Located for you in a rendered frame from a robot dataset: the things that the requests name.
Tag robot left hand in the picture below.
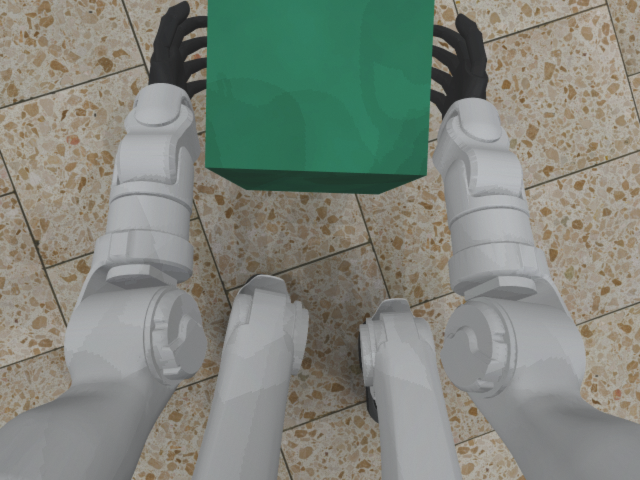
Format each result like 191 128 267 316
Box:
148 1 208 100

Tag robot right forearm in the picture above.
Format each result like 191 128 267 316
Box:
432 98 586 355

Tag robot left forearm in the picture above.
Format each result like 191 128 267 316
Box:
64 83 201 373

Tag right robot shin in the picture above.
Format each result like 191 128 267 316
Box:
370 298 437 406

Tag robot left upper arm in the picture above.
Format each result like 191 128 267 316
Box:
0 285 207 480

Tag robot right hand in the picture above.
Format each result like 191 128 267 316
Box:
430 13 488 120

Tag left robot thigh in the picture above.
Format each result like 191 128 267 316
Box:
191 288 309 480

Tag robot right upper arm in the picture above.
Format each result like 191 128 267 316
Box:
440 297 640 480

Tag carton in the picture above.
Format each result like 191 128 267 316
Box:
205 0 435 194

